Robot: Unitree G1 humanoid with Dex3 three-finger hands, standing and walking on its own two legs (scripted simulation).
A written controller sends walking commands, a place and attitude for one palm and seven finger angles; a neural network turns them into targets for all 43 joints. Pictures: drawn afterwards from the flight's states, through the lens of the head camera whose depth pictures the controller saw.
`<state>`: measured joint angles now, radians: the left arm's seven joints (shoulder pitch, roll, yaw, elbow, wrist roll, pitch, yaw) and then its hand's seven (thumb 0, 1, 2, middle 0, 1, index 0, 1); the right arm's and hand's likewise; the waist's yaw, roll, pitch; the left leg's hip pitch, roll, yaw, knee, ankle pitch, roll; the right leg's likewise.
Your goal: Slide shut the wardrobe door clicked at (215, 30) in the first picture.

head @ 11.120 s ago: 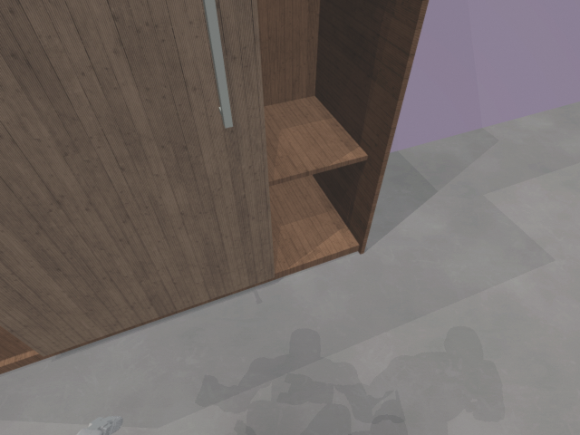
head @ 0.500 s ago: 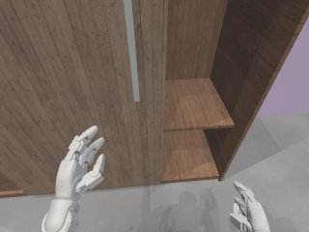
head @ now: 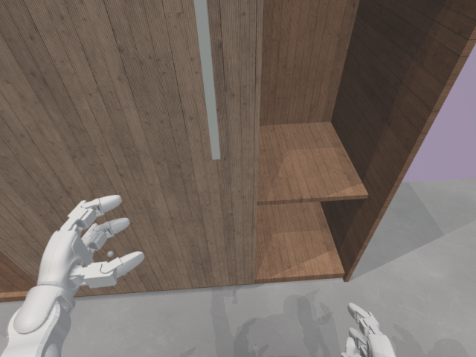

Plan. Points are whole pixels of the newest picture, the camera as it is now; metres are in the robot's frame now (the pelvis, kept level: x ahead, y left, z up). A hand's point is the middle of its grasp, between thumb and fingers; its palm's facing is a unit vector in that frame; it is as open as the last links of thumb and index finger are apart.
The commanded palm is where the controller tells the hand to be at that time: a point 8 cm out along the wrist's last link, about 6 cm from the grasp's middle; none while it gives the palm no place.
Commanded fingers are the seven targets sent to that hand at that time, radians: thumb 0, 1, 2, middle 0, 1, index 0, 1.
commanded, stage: raise the hand with hooked fingers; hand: left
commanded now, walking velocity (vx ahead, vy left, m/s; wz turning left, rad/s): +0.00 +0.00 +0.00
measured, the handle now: (209, 82) +0.53 +0.09 +0.23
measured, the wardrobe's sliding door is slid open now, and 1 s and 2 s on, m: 0.39 0.39 0.39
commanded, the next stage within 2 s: move the hooked fingers beside the handle in 1.26 s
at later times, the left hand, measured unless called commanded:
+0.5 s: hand (32, 185) +0.27 +0.28 +0.22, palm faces +0.19 -0.98 -0.07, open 13.7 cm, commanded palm +0.24 +0.32 +0.22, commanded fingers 0.00 -0.50 0.30 -0.30 -1.20 -0.30 -1.20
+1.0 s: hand (18, 171) +0.28 +0.29 +0.24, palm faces +0.13 -0.99 -0.11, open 14.0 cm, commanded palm +0.23 +0.34 +0.26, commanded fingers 0.00 -0.50 0.30 -0.30 -1.20 -0.30 -1.20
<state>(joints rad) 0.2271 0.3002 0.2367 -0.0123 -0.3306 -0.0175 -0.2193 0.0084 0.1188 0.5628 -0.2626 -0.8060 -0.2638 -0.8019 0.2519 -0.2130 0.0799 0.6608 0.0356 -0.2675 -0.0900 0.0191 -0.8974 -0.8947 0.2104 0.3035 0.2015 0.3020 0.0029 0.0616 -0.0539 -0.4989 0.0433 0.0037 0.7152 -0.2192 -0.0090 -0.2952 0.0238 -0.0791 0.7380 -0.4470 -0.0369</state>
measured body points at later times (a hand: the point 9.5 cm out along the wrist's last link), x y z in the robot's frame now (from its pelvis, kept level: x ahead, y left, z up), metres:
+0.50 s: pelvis +0.02 +0.02 +0.02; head -0.01 +0.00 +0.47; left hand +0.25 +0.33 +0.22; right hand +0.24 -0.19 -0.03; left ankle +0.10 +0.13 -0.71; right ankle -0.03 -0.09 -0.71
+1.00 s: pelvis +0.00 +0.01 +0.02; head -0.03 -0.01 +0.47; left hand +0.26 +0.35 +0.24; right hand +0.21 -0.21 -0.05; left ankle +0.10 +0.13 -0.71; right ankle -0.03 -0.09 -0.71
